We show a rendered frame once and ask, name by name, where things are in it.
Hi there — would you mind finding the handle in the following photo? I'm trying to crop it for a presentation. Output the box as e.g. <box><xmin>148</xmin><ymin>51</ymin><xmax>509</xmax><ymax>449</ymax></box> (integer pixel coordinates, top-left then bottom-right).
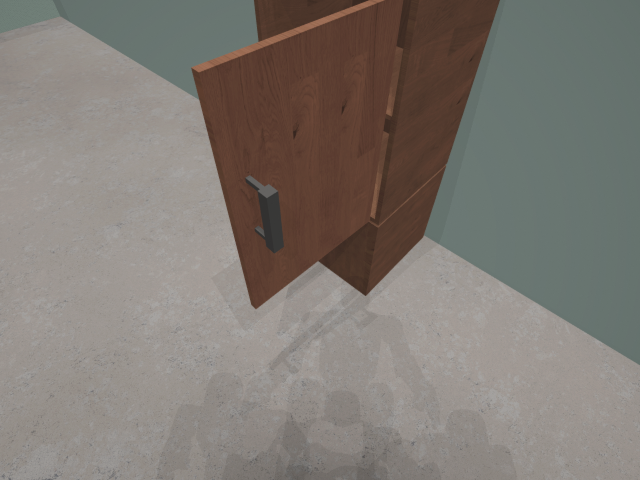
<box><xmin>245</xmin><ymin>175</ymin><xmax>284</xmax><ymax>254</ymax></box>

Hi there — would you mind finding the cupboard door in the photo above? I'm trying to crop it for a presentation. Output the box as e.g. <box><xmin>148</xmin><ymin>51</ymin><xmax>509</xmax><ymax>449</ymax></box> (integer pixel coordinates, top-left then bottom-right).
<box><xmin>191</xmin><ymin>0</ymin><xmax>403</xmax><ymax>309</ymax></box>

